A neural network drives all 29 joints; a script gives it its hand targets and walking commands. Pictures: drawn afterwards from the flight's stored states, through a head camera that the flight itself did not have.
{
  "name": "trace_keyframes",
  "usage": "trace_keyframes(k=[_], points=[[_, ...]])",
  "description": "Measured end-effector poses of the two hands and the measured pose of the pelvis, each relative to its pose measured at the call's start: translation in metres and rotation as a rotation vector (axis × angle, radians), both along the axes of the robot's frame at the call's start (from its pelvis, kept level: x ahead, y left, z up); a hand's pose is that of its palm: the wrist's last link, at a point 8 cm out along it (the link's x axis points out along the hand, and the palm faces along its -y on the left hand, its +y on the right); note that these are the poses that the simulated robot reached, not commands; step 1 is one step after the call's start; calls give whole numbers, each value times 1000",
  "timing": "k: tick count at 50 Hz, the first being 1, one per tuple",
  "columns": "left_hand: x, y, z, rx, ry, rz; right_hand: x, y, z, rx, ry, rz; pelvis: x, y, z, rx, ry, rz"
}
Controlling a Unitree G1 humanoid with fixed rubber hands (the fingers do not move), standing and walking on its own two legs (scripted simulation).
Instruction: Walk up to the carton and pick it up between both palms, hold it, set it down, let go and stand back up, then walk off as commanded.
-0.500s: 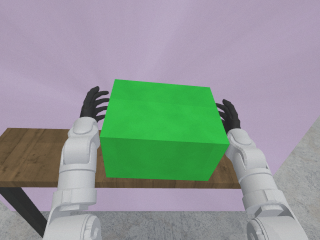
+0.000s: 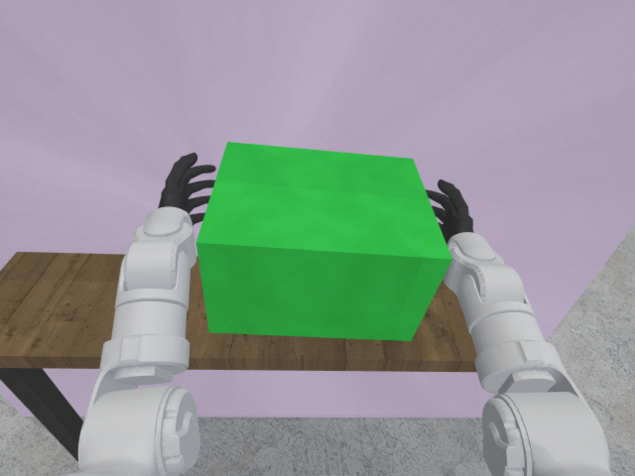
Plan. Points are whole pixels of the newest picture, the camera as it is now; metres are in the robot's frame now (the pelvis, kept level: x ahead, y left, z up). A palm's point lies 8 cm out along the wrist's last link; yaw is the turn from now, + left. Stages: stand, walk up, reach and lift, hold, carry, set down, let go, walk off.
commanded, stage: reach and lift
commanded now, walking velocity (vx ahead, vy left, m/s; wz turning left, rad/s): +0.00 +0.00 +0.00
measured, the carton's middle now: (317, 239) +0.40 +0.01 +0.14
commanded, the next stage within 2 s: hold in 0.18 s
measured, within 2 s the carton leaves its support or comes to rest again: neither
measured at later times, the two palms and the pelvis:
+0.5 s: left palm (168, 216) +0.37 +0.19 +0.20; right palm (457, 237) +0.37 -0.17 +0.18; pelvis +0.02 +0.01 +0.00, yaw +0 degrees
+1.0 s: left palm (160, 207) +0.35 +0.18 +0.23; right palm (471, 227) +0.35 -0.17 +0.21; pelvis -0.01 +0.00 +0.00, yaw +0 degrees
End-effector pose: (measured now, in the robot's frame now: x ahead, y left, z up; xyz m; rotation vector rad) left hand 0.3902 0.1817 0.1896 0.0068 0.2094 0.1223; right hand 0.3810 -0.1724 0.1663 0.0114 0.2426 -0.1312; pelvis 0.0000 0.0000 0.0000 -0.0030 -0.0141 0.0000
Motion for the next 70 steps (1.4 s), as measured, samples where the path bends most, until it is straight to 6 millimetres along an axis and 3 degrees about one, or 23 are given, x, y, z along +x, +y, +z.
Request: trace_keyframes(k=[6, 12, 18, 24, 34, 47, 61, 70], points=[[1, 2, -2, 8, -26, 8, 6, 2, 1, 8, -28, 6, 9, 1, 1, -8, 6, 4], [-6, 4, 10, -4, -80, 19, 3, 4, 12, 23, -83, 8, 18, 4, 1, -12, -11, 7], [-7, 4, 11, 2, -39, 10, 0, 4, 12, 40, -42, -4, 20, 7, 1, -7, -51, 11], [-15, 4, 8, 6, -39, 2, -9, 4, 9, 38, -44, -3, 18, 9, 1, -9, -58, 2], [-29, 4, 23, -15, -69, 14, -22, 4, 29, 44, -75, -5, 6, 9, 1, -10, -59, -10], [-38, 2, 34, -11, -65, 21, -27, 2, 39, 45, -73, 7, -8, 5, 0, -8, -42, -11], [-30, 2, 32, 5, -19, 13, -21, 1, 33, 29, -29, 10, -11, 1, -1, -5, -37, -7], [-24, 3, 37, -13, -61, 20, -14, 3, 42, 42, -71, 4, -2, 1, 0, -6, -26, -3]])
